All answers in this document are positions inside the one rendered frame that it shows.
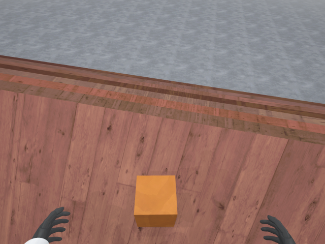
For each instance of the carton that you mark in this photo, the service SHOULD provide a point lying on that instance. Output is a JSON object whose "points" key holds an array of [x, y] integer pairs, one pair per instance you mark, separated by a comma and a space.
{"points": [[155, 201]]}

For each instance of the right robot hand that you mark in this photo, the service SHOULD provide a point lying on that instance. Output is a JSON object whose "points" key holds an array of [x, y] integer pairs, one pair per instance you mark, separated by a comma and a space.
{"points": [[283, 235]]}

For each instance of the left robot hand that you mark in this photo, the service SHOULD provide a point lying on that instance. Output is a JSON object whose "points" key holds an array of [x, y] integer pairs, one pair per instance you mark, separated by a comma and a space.
{"points": [[46, 228]]}

